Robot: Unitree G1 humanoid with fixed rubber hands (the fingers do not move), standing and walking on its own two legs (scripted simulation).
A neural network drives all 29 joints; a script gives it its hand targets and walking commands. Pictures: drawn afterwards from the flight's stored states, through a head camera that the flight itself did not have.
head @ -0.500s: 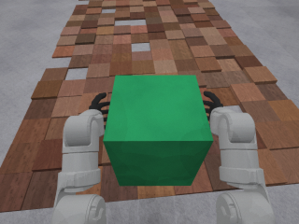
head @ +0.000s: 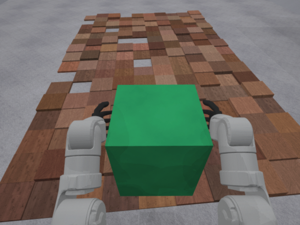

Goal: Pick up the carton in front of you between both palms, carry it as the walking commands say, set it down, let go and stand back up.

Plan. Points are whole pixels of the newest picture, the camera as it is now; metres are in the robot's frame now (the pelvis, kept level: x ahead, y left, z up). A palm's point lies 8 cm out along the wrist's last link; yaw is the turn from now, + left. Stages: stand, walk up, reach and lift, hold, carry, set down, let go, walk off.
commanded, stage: carry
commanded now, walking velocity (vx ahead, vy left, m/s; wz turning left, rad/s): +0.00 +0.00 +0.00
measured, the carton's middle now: (156, 142) +0.35 +0.00 +0.06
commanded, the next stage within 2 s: none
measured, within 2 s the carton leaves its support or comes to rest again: neither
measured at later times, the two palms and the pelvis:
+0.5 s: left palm (103, 113) +0.41 +0.15 +0.11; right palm (207, 107) +0.42 -0.15 +0.12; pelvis +0.07 +0.00 +0.00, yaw +0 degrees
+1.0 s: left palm (114, 56) +0.69 +0.15 +0.14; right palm (192, 55) +0.68 -0.15 +0.14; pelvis +0.32 +0.02 -0.01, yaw +1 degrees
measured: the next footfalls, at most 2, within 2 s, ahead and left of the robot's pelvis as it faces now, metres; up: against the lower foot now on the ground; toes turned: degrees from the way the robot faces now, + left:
left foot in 0.60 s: +0.21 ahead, +0.10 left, +0.00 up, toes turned +7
right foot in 1.04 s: +0.55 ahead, -0.07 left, +0.01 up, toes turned -6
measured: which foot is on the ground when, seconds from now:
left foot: down 0.00-0.34, up 0.36-0.58, down 0.60-1.00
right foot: down 0.00-0.60, up 0.62-1.00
